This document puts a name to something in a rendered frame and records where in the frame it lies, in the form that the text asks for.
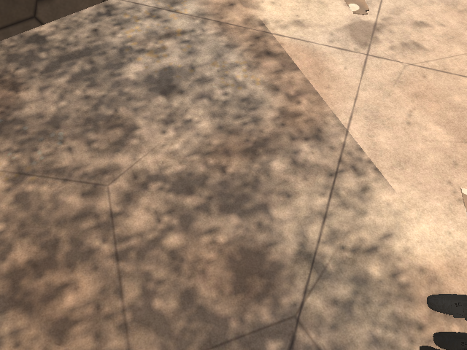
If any right robot hand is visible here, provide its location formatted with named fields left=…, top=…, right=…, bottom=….
left=420, top=294, right=467, bottom=350

